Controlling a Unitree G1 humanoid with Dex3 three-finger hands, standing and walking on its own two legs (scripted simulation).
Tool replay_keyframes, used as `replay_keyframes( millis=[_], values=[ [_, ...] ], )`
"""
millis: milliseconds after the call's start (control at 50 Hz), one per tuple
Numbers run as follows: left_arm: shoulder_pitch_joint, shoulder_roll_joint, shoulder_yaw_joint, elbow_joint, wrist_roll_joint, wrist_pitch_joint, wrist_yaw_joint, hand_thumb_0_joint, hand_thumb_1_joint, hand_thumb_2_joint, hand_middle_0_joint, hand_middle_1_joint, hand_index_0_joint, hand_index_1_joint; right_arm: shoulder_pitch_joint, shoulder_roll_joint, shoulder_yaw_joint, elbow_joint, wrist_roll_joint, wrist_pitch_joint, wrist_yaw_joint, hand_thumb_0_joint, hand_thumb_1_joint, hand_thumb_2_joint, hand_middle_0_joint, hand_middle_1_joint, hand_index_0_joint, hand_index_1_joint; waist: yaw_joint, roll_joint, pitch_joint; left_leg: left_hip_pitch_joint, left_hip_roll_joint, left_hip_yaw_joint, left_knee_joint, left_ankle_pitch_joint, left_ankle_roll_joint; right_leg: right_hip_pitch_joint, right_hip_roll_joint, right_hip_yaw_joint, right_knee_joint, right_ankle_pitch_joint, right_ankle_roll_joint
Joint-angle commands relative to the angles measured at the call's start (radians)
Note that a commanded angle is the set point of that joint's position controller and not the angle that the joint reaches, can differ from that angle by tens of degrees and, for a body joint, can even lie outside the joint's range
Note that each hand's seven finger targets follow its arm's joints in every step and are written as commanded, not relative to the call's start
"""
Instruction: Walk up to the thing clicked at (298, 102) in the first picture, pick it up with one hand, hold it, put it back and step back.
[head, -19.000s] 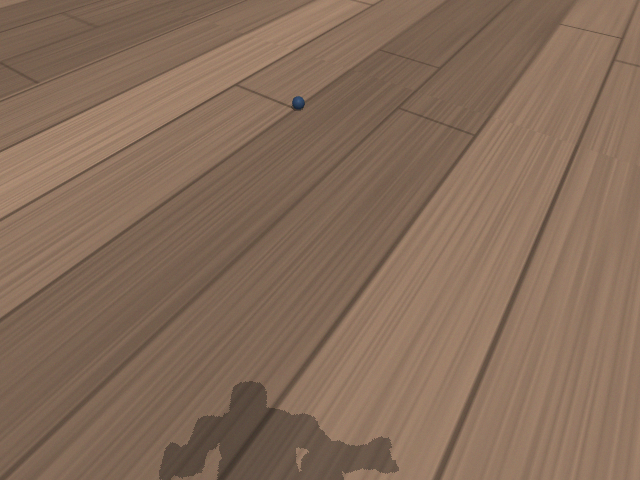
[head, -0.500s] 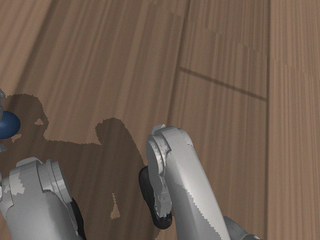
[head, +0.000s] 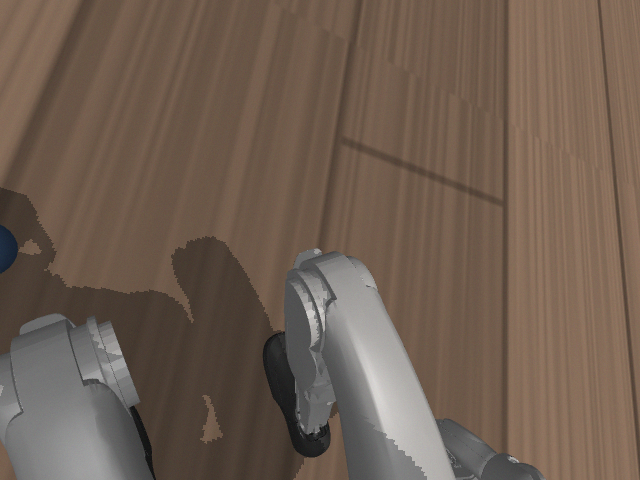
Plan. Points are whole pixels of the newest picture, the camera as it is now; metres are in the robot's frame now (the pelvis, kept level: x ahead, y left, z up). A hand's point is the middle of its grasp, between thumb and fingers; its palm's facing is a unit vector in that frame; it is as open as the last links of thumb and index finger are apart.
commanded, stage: rest palm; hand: left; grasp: from above
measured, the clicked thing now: out of the picture +0.42 +0.29 -0.26
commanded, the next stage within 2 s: close in 0.60 s
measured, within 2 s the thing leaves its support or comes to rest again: neither
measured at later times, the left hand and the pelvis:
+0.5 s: hand out of the picture +0.40 +0.30 -0.23, palm faces -0.43 -0.11 -0.90, open 13.7 cm; pelvis +0.00 +0.00 +0.00, yaw -1 degrees
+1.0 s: hand out of the picture +0.40 +0.30 -0.23, palm faces -0.43 -0.10 -0.90, open 13.4 cm; pelvis +0.00 +0.00 +0.01, yaw -1 degrees
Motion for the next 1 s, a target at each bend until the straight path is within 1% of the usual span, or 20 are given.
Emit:
replay_keyframes(
  millis=[0,40,80,120,140,220,360,440,500,540,580,620,660,700,780,800,860,900,960,980],
  values=[
    [-0.226,0.062,-0.017,-0.095,-0.022,-0.014,0.031,0.000,-0.565,1.035,-0.072,-1.041,-0.051,-1.062,0.155,-0.296,-0.067,-0.010,0.015,-0.021,0.004,0.000,-0.905,-0.906,0.200,0.300,0.199,0.300,-0.070,0.406,-0.541,0.466,-0.005,0.128,-0.256,0.145,0.024,0.276,0.047,-0.122,-0.226,0.238,-0.067],
    [-0.222,0.074,-0.015,-0.107,-0.017,-0.021,0.042,0.000,-0.566,1.015,-0.067,-1.047,-0.050,-1.063,0.154,-0.305,-0.069,-0.002,0.018,-0.017,0.002,0.000,-0.906,-0.907,0.200,0.300,0.199,0.300,-0.059,0.425,-0.561,0.483,-0.001,0.129,-0.264,0.159,0.021,0.289,0.056,-0.119,-0.233,0.249,-0.069],
    [-0.220,0.050,-0.032,-0.101,-0.018,-0.022,0.044,0.000,-0.563,1.022,-0.066,-1.053,-0.050,-1.068,0.157,-0.300,-0.055,-0.015,0.010,-0.027,0.010,0.000,-0.905,-0.906,0.200,0.300,0.199,0.300,-0.079,0.399,-0.551,0.470,-0.005,0.131,-0.249,0.167,0.023,0.296,0.053,-0.126,-0.229,0.260,-0.065],
    [-0.203,0.065,-0.025,-0.098,-0.025,-0.020,0.056,0.000,-0.570,1.056,-0.075,-1.051,-0.049,-1.077,0.144,-0.305,-0.060,-0.008,0.017,-0.028,0.008,0.000,-0.905,-0.906,0.200,0.300,0.199,0.300,-0.065,0.401,-0.547,0.462,-0.004,0.136,-0.250,0.160,0.023,0.305,0.057,-0.116,-0.241,0.254,-0.065],
    [-0.214,0.062,-0.022,-0.096,-0.025,-0.021,0.060,0.000,-0.565,1.063,-0.079,-1.063,-0.054,-1.088,0.160,-0.305,-0.057,-0.006,0.011,-0.028,0.007,0.000,-0.907,-0.907,0.200,0.300,0.199,0.300,-0.078,0.394,-0.554,0.467,-0.003,0.136,-0.254,0.164,0.024,0.317,0.059,-0.119,-0.248,0.258,-0.064],
    [-0.209,0.052,-0.032,-0.090,-0.031,-0.012,0.066,0.000,-0.542,1.055,-0.078,-1.096,-0.064,-1.109,0.151,-0.307,-0.057,-0.007,0.014,-0.031,0.007,0.000,-0.908,-0.907,0.200,0.300,0.199,0.300,-0.075,0.396,-0.543,0.463,-0.001,0.121,-0.269,0.137,0.020,0.294,0.058,-0.126,-0.246,0.233,-0.068],
    [-0.225,0.057,-0.044,-0.078,-0.045,0.001,0.052,0.000,-0.532,1.089,-0.086,-1.114,-0.068,-1.131,0.155,-0.311,-0.048,-0.018,0.021,-0.040,0.008,0.000,-0.908,-0.907,0.200,0.300,0.199,0.300,-0.090,0.373,-0.530,0.452,-0.001,0.123,-0.262,0.133,0.024,0.310,0.061,-0.120,-0.259,0.237,-0.064],
    [-0.224,0.076,-0.040,-0.081,-0.048,-0.002,0.039,0.000,-0.543,1.099,-0.091,-1.101,-0.065,-1.127,0.154,-0.315,-0.044,-0.021,0.026,-0.045,0.003,0.000,-0.908,-0.908,0.200,0.300,0.199,0.300,-0.080,0.366,-0.515,0.438,-0.001,0.118,-0.266,0.108,0.025,0.288,0.057,-0.123,-0.258,0.205,-0.064],
    [-0.225,0.080,-0.047,-0.079,-0.049,-0.005,0.027,0.000,-0.551,1.101,-0.091,-1.093,-0.060,-1.123,0.154,-0.317,-0.036,-0.035,0.027,-0.051,0.003,0.000,-0.908,-0.908,0.200,0.300,0.199,0.300,-0.088,0.379,-0.514,0.454,-0.002,0.122,-0.262,0.116,0.024,0.303,0.057,-0.121,-0.253,0.220,-0.064],
    [-0.209,0.094,-0.035,-0.083,-0.047,-0.008,0.033,0.000,-0.545,1.093,-0.095,-1.089,-0.065,-1.118,0.154,-0.315,-0.034,-0.039,0.028,-0.050,0.001,0.000,-0.908,-0.908,0.200,0.300,0.199,0.300,-0.074,0.376,-0.526,0.455,-0.001,0.120,-0.264,0.130,0.023,0.310,0.058,-0.123,-0.254,0.229,-0.064],
    [-0.199,0.082,-0.047,-0.088,-0.046,-0.007,0.028,0.000,-0.537,1.123,-0.102,-1.104,-0.069,-1.137,0.149,-0.310,-0.034,-0.037,0.026,-0.048,0.001,0.000,-0.908,-0.908,0.200,0.300,0.199,0.300,-0.077,0.393,-0.524,0.458,0.000,0.129,-0.260,0.138,0.023,0.316,0.062,-0.118,-0.256,0.239,-0.065],
    [-0.205,0.090,-0.045,-0.089,-0.053,-0.011,0.027,0.000,-0.538,1.103,-0.096,-1.096,-0.067,-1.126,0.154,-0.317,-0.030,-0.043,0.028,-0.049,0.000,0.000,-0.907,-0.908,0.200,0.299,0.199,0.299,-0.085,0.386,-0.520,0.460,0.001,0.125,-0.259,0.144,0.023,0.325,0.063,-0.121,-0.253,0.250,-0.063],
    [-0.198,0.109,-0.026,-0.098,-0.047,-0.013,0.039,0.000,-0.537,1.117,-0.105,-1.102,-0.071,-1.135,0.158,-0.322,-0.035,-0.035,0.028,-0.046,-0.006,0.000,-0.909,-0.908,0.200,0.299,0.199,0.299,-0.069,0.393,-0.530,0.464,0.004,0.120,-0.269,0.140,0.021,0.312,0.063,-0.126,-0.258,0.236,-0.065],
    [-0.200,0.074,-0.052,-0.109,-0.055,-0.012,0.033,0.000,-0.516,1.060,-0.095,-1.090,-0.077,-1.108,0.148,-0.317,-0.034,-0.039,0.022,-0.047,-0.004,0.000,-0.901,-0.903,0.200,0.300,0.200,0.300,-0.082,0.386,-0.513,0.458,0.003,0.120,-0.272,0.119,0.021,0.310,0.062,-0.127,-0.262,0.220,-0.065],
    [-0.207,0.086,-0.051,-0.113,-0.051,-0.018,0.043,0.000,-0.477,1.002,-0.090,-1.087,-0.090,-1.086,0.149,-0.325,-0.033,-0.039,0.023,-0.043,-0.007,0.000,-0.898,-0.902,0.200,0.300,0.200,0.300,-0.085,0.395,-0.528,0.476,0.006,0.112,-0.269,0.143,0.019,0.311,0.064,-0.133,-0.258,0.245,-0.065],
    [-0.218,0.069,-0.054,-0.107,-0.050,-0.018,0.043,0.000,-0.472,1.011,-0.089,-1.090,-0.090,-1.089,0.162,-0.324,-0.029,-0.040,0.019,-0.046,-0.003,0.000,-0.897,-0.901,0.200,0.299,0.200,0.299,-0.102,0.397,-0.533,0.492,0.005,0.107,-0.265,0.162,0.018,0.311,0.062,-0.140,-0.247,0.267,-0.064],
    [-0.219,0.086,-0.051,-0.093,-0.043,-0.019,0.053,0.000,-0.438,0.998,-0.100,-1.115,-0.111,-1.102,0.159,-0.323,-0.023,-0.042,0.020,-0.045,-0.003,0.000,-0.899,-0.902,0.200,0.299,0.200,0.299,-0.098,0.405,-0.531,0.490,0.003,0.116,-0.257,0.178,0.017,0.332,0.064,-0.134,-0.251,0.287,-0.062],
    [-0.218,0.094,-0.040,-0.094,-0.047,-0.015,0.066,0.000,-0.426,0.993,-0.111,-1.110,-0.121,-1.099,0.153,-0.327,-0.024,-0.033,0.016,-0.041,-0.009,0.000,-0.899,-0.902,0.200,0.299,0.200,0.300,-0.095,0.404,-0.518,0.479,0.005,0.112,-0.275,0.152,0.016,0.321,0.067,-0.137,-0.267,0.254,-0.066],
    [-0.219,0.069,-0.068,-0.101,-0.052,-0.005,0.055,0.000,-0.400,1.004,-0.127,-1.117,-0.137,-1.105,0.129,-0.326,-0.024,-0.045,0.013,-0.050,-0.004,0.000,-0.898,-0.902,0.200,0.299,0.200,0.299,-0.106,0.413,-0.491,0.480,0.004,0.112,-0.276,0.113,0.013,0.302,0.062,-0.136,-0.260,0.224,-0.066],
    [-0.216,0.093,-0.047,-0.091,-0.053,-0.005,0.060,0.000,-0.392,0.990,-0.132,-1.108,-0.145,-1.094,0.148,-0.334,-0.024,-0.041,0.015,-0.047,-0.006,0.000,-0.898,-0.902,0.200,0.300,0.200,0.300,-0.101,0.409,-0.504,0.476,0.006,0.110,-0.281,0.125,0.016,0.310,0.066,-0.138,-0.269,0.231,-0.066]
  ],
)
